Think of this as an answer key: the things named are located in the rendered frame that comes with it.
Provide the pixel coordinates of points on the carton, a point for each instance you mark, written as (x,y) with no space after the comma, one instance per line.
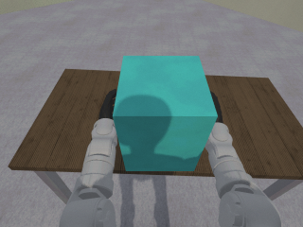
(163,113)

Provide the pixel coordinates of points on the table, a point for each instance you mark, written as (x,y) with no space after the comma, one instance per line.
(265,133)

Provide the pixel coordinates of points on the right robot upper arm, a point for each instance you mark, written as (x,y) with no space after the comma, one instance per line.
(241,209)

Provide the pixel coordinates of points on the left robot forearm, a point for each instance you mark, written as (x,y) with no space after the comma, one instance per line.
(96,179)

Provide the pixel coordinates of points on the left robot hand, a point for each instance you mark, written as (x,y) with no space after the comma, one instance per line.
(107,106)

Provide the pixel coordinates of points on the left robot upper arm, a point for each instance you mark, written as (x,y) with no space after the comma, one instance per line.
(95,212)

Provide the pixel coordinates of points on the right robot hand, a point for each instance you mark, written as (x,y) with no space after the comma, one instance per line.
(217,107)

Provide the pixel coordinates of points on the right robot forearm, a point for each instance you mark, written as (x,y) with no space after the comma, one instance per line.
(226,165)

